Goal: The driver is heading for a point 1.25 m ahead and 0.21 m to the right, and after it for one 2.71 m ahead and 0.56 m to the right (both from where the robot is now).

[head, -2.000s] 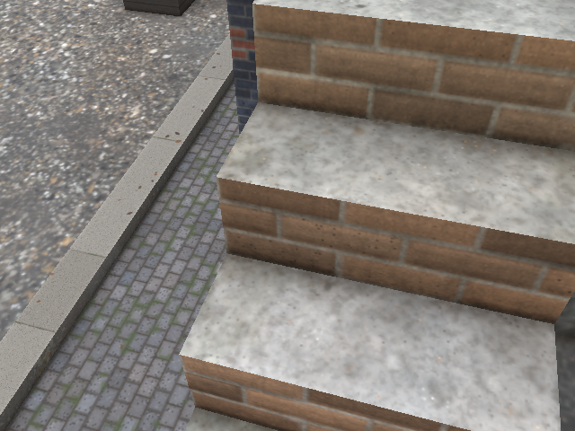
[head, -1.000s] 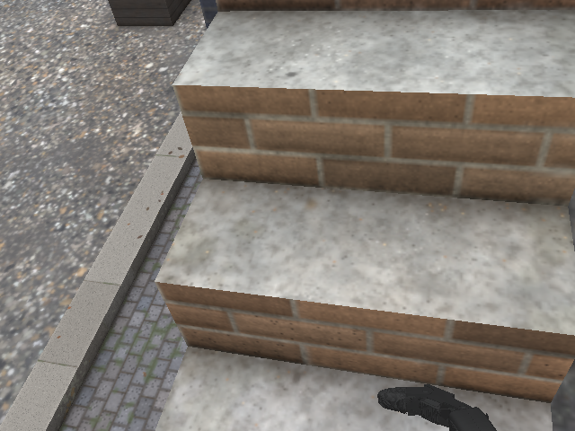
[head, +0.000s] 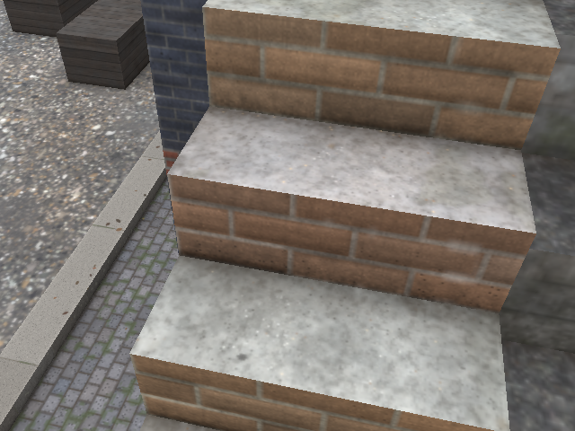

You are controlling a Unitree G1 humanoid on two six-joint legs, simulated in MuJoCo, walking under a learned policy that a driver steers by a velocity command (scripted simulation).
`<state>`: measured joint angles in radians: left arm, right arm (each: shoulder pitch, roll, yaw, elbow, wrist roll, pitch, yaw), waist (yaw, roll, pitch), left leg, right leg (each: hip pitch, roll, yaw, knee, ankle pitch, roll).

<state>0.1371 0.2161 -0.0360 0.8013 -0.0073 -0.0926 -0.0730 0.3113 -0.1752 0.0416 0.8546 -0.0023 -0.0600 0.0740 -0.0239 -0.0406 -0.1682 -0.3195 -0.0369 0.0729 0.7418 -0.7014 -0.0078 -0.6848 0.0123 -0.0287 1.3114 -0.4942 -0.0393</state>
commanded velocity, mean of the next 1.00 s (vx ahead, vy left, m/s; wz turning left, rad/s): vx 0.50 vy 0.00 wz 0.00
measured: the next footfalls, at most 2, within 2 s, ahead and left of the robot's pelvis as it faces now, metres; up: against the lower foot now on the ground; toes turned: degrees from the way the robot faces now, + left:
right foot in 0.06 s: +0.01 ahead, -0.07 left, +0.01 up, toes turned -14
left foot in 0.34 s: +0.16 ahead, +0.15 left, +0.01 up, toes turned -5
